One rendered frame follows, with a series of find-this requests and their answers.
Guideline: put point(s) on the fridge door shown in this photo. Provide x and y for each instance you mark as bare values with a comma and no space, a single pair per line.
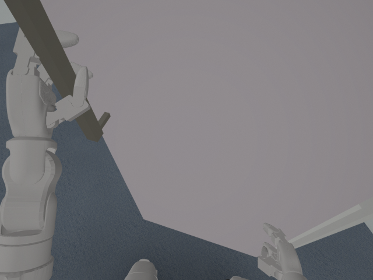
227,114

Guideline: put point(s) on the left robot forearm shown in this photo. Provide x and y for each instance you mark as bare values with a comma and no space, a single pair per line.
28,209

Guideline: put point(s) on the left robot thigh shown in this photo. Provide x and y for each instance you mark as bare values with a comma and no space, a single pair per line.
142,270

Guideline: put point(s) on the robot left hand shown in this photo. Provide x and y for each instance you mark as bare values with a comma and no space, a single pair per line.
29,91

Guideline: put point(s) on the handle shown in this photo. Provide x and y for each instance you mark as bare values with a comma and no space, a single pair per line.
36,26

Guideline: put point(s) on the robot right hand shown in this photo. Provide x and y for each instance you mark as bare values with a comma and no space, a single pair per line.
277,262

